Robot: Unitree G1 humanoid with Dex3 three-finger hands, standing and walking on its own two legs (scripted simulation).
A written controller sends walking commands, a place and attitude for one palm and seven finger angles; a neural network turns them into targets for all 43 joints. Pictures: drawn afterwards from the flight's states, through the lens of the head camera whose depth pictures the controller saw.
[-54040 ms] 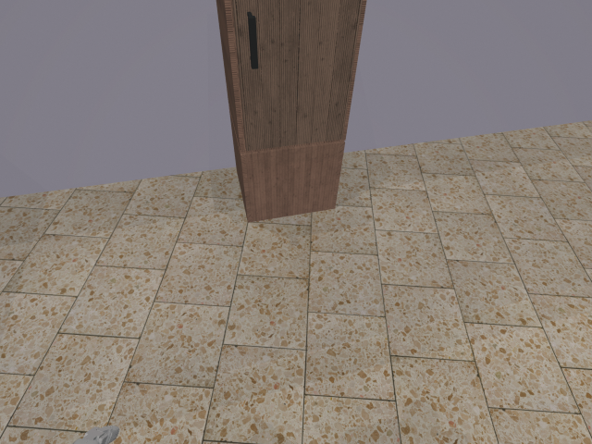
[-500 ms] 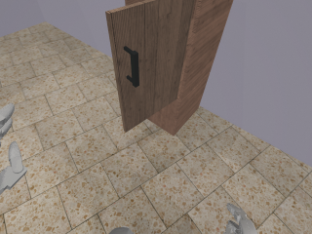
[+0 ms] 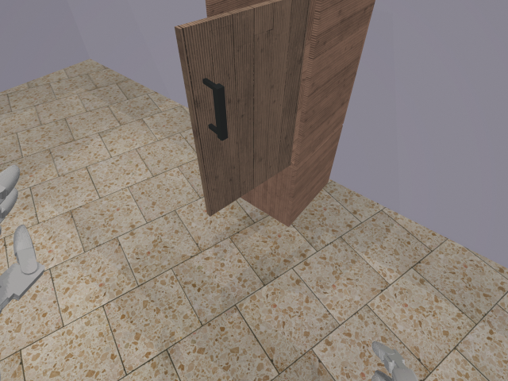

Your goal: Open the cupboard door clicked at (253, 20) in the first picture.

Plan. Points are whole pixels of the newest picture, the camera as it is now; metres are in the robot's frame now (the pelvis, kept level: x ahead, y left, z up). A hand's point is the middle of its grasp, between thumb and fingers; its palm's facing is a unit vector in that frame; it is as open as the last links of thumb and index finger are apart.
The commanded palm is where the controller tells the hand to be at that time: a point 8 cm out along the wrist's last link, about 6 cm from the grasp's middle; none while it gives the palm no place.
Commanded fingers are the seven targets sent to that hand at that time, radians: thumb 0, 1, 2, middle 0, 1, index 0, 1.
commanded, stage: stop stepping back and stand still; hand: left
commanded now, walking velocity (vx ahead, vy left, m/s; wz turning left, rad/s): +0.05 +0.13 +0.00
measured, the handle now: (215, 110) +0.68 +0.14 +0.07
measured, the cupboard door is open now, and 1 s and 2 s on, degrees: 80 80 80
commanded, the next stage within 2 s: let the arm hang, fingers relaxed in 0.10 s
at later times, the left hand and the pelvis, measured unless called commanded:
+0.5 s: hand out of the picture +0.08 +0.20 -0.16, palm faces +0.00 -0.98 -0.18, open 7.4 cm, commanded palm none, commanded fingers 0.00 0.90 0.90 -0.20 -0.30 -0.20 -0.30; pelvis +0.01 +0.02 +0.00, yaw +3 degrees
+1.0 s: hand out of the picture +0.02 +0.27 -0.15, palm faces +0.04 -0.95 -0.32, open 7.3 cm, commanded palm none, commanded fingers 0.00 0.90 0.90 -0.20 -0.30 -0.20 -0.30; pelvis +0.00 +0.04 +0.01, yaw +2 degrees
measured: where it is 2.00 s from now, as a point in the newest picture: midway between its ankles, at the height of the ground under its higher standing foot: outside the picture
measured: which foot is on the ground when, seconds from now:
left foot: up 0.00-0.18, down 0.20-1.00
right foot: down 0.00-1.00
